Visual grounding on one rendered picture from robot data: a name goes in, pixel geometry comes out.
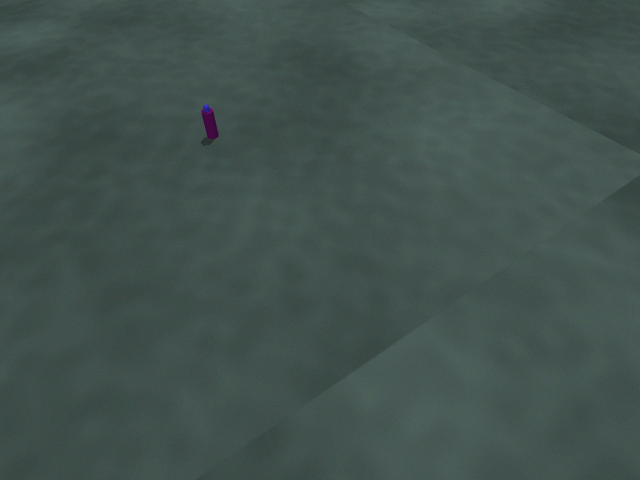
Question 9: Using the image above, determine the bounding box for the bottle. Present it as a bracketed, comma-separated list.
[201, 104, 219, 139]

